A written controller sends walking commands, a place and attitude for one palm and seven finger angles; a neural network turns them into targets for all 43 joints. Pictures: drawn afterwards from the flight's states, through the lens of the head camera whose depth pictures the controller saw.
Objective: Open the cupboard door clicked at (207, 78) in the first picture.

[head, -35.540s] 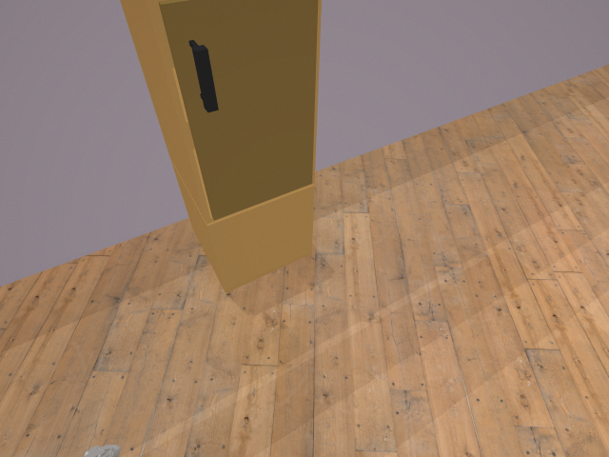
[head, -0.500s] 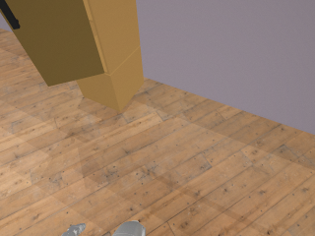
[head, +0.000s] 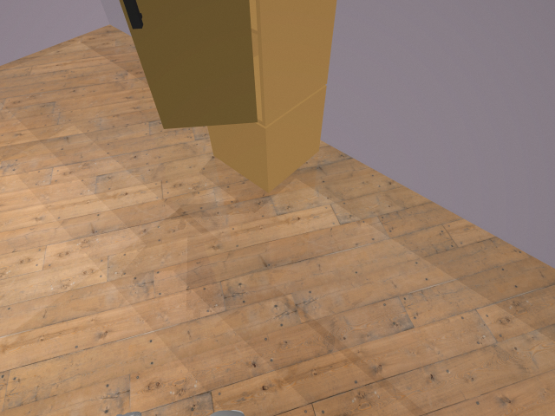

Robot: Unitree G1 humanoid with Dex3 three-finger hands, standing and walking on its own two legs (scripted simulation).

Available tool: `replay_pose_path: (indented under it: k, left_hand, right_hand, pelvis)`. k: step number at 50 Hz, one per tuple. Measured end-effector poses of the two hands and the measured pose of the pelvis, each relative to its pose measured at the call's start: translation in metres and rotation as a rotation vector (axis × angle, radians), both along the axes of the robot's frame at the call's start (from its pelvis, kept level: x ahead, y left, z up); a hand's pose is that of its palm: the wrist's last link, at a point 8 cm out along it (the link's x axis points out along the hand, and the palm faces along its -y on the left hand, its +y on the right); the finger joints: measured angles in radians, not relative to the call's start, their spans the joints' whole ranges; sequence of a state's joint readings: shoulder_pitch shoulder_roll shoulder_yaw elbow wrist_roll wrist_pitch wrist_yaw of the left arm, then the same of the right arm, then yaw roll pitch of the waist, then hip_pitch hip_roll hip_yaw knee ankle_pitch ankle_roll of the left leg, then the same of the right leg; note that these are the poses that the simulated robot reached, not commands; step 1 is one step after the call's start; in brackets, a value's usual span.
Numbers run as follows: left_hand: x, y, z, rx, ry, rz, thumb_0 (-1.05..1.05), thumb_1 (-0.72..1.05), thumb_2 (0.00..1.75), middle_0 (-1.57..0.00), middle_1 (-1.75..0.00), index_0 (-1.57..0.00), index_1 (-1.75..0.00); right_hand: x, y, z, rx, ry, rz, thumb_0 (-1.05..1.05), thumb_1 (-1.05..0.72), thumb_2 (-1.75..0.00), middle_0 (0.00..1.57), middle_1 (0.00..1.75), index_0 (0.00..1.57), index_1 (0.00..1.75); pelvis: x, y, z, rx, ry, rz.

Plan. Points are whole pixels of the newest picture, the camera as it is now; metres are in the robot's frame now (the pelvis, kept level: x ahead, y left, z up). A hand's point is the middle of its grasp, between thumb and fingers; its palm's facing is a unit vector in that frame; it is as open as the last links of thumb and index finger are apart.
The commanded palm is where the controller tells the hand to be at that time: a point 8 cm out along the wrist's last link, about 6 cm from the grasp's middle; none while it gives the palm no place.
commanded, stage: turn to face it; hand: left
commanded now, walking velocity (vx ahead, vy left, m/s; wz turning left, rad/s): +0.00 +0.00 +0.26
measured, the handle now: out of the picture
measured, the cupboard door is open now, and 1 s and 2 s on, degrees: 48 48 48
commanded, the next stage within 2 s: take the last steps up to it in 0.02 s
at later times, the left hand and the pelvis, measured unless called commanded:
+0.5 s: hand out of the picture +0.08 +0.23 -0.15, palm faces +0.14 -0.97 -0.18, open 7.4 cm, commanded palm none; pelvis +0.04 +0.03 +0.02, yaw +7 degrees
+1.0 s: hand out of the picture +0.11 +0.26 -0.18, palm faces +0.22 -0.97 -0.15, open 7.3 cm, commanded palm none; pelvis +0.18 +0.10 +0.00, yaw +9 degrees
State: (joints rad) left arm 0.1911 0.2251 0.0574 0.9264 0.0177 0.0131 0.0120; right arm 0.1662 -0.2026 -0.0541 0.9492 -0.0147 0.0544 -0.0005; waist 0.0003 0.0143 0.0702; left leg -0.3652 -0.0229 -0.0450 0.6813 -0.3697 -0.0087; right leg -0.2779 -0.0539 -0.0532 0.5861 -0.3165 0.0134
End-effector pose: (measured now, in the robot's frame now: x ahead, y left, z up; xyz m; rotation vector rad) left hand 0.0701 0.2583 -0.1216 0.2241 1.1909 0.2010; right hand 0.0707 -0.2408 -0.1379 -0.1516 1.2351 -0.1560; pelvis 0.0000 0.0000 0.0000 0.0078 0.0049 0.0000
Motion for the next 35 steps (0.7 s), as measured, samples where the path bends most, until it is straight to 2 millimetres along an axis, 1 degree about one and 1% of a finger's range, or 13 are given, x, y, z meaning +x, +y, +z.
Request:
replay_pose_path:
  k: [3, 8, 10, 13, 16, 18, 21, 25, 28, 30, 32, 33, 35]
  left_hand:
    - [-0.012, -0.009, 0.003, -0.014, 0.008, 0.023, 0.0, 0.91, 0.9, -0.2, -0.3, -0.2, -0.3]
    - [-0.033, -0.016, -0.003, -0.064, 0.047, 0.062, 0.0, 0.91, 0.9, -0.2, -0.3, -0.21, -0.3]
    - [-0.042, -0.014, -0.009, -0.089, 0.063, 0.084, 0.0, 0.9, 0.9, -0.2, -0.3, -0.21, -0.3]
    - [-0.057, -0.004, -0.024, -0.122, 0.095, 0.124, 0.0, 0.9, 0.9, -0.2, -0.3, -0.21, -0.3]
    - [-0.061, 0.006, -0.025, -0.124, 0.139, 0.13, 0.01, 0.91, 0.9, -0.2, -0.3, -0.21, -0.3]
    - [-0.055, 0.011, -0.02, -0.121, 0.139, 0.13, 0.01, 0.91, 0.9, -0.2, -0.3, -0.2, -0.3]
    - [-0.037, 0.016, -0.009, -0.114, 0.1, 0.127, 0.01, 0.91, 0.9, -0.2, -0.3, -0.2, -0.3]
    - [-0.002, 0.017, 0.003, -0.098, 0.036, 0.11, 0.01, 0.91, 0.9, -0.2, -0.3, -0.2, -0.3]
    - [0.026, 0.013, 0.005, -0.081, -0.007, 0.094, 0.01, 0.91, 0.9, -0.2, -0.3, -0.2, -0.3]
    - [0.041, 0.011, 0.001, -0.064, -0.04, 0.094, 0.01, 0.91, 0.9, -0.2, -0.3, -0.2, -0.3]
    - [0.047, 0.007, 0.0, -0.064, -0.052, 0.117, 0.0, 0.91, 0.9, -0.2, -0.3, -0.2, -0.3]
    - [0.046, 0.005, 0.0, -0.067, -0.048, 0.129, 0.0, 0.91, 0.9, -0.2, -0.3, -0.2, -0.3]
    - [0.042, 0.001, 0.0, -0.081, -0.02, 0.152, 0.0, 0.91, 0.9, -0.2, -0.3, -0.2, -0.3]
  right_hand:
    - [0.003, -0.002, 0.0, 0.003, 0.025, 0.014, 0.01, -0.9, -0.89, 0.2, 0.3, 0.2, 0.29]
    - [0.013, 0.004, 0.013, -0.014, 0.029, 0.045, 0.01, -0.91, -0.9, 0.2, 0.3, 0.2, 0.29]
    - [0.02, 0.01, 0.016, -0.026, 0.02, 0.069, 0.01, -0.91, -0.9, 0.2, 0.3, 0.2, 0.29]
    - [0.028, 0.021, 0.014, -0.051, -0.007, 0.105, 0.01, -0.91, -0.9, 0.2, 0.3, 0.2, 0.29]
    - [0.025, 0.031, 0.018, -0.058, -0.018, 0.114, 0.01, -0.91, -0.9, 0.2, 0.3, 0.2, 0.29]
    - [0.018, 0.036, 0.021, -0.053, -0.005, 0.11, 0.01, -0.91, -0.9, 0.2, 0.3, 0.2, 0.29]
    - [0.002, 0.042, 0.021, -0.037, 0.05, 0.103, 0.01, -0.91, -0.89, 0.2, 0.3, 0.2, 0.29]
    - [-0.016, 0.045, 0.016, -0.004, 0.139, 0.082, 0.01, -0.9, -0.89, 0.2, 0.3, 0.2, 0.29]
    - [-0.024, 0.042, 0.006, 0.021, 0.199, 0.059, 0.01, -0.9, -0.89, 0.2, 0.3, 0.2, 0.29]
    - [-0.024, 0.038, -0.004, 0.035, 0.23, 0.05, 0.01, -0.9, -0.89, 0.2, 0.3, 0.2, 0.29]
    - [-0.016, 0.036, -0.008, 0.037, 0.26, 0.065, 0.01, -0.9, -0.89, 0.2, 0.3, 0.2, 0.29]
    - [-0.008, 0.035, -0.007, 0.034, 0.265, 0.072, 0.01, -0.9, -0.89, 0.2, 0.3, 0.2, 0.29]
    - [0.014, 0.034, -0.001, 0.025, 0.249, 0.08, 0.01, -0.91, -0.89, 0.2, 0.3, 0.2, 0.29]
  pelvis:
    - [0.0, 0.0, 0.004, -0.007, -0.014, 0.031]
    - [0.003, 0.005, 0.01, 0.011, -0.017, 0.064]
    - [0.004, 0.011, 0.009, 0.01, -0.017, 0.075]
    - [0.008, 0.023, 0.001, -0.007, -0.011, 0.094]
    - [0.011, 0.028, 0.003, -0.006, -0.016, 0.086]
    - [0.015, 0.03, 0.008, -0.009, -0.016, 0.092]
    - [0.024, 0.032, 0.015, -0.016, -0.016, 0.105]
    - [0.04, 0.03, 0.018, -0.015, -0.018, 0.115]
    - [0.056, 0.025, 0.014, -0.003, -0.023, 0.115]
    - [0.068, 0.02, 0.005, 0.014, -0.022, 0.121]
    - [0.076, 0.02, 0.003, -0.002, -0.032, 0.143]
    - [0.081, 0.021, 0.004, -0.008, -0.033, 0.15]
    - [0.091, 0.024, 0.009, -0.014, -0.03, 0.159]
